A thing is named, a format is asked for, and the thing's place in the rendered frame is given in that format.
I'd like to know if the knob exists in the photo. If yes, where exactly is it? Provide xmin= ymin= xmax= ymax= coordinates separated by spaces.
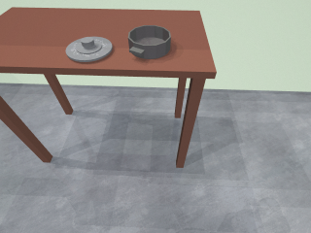
xmin=81 ymin=37 xmax=94 ymax=48

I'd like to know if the lid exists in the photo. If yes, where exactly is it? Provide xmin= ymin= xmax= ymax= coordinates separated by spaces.
xmin=65 ymin=36 xmax=113 ymax=62

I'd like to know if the table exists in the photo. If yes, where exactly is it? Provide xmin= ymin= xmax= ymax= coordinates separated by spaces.
xmin=0 ymin=7 xmax=217 ymax=168

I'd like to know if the pot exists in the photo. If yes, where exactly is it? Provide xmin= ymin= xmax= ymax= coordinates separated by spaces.
xmin=128 ymin=25 xmax=171 ymax=59

